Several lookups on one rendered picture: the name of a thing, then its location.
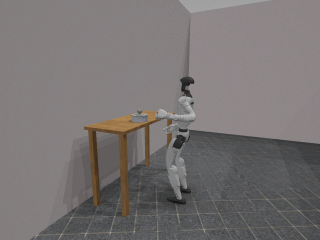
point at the left robot shin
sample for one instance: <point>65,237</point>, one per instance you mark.
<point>174,181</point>

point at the table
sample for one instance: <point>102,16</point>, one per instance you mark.
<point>120,126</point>

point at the robot left forearm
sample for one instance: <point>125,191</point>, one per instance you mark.
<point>183,118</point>

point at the robot torso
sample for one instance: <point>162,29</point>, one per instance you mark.
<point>183,129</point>

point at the robot left hand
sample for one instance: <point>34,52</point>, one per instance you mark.
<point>161,114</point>

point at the pot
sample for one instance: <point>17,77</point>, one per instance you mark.
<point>139,119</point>

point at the lid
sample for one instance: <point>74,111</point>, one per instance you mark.
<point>139,115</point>

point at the left robot upper arm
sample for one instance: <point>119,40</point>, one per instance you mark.
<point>186,106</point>

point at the robot right hand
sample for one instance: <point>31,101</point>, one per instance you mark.
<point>172,128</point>

